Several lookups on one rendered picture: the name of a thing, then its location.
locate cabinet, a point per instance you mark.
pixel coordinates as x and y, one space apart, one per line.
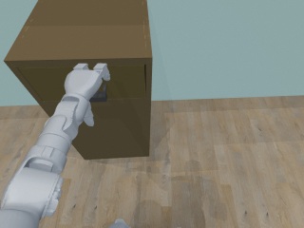
65 33

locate left robot shin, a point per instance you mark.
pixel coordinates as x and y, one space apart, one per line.
119 221

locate robot left hand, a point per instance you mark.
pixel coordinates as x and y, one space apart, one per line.
86 82

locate drawer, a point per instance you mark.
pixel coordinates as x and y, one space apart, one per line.
126 81

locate left robot upper arm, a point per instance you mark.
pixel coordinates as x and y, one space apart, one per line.
34 195

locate left robot forearm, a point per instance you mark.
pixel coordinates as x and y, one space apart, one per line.
50 151

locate handle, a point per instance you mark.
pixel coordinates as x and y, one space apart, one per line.
99 96

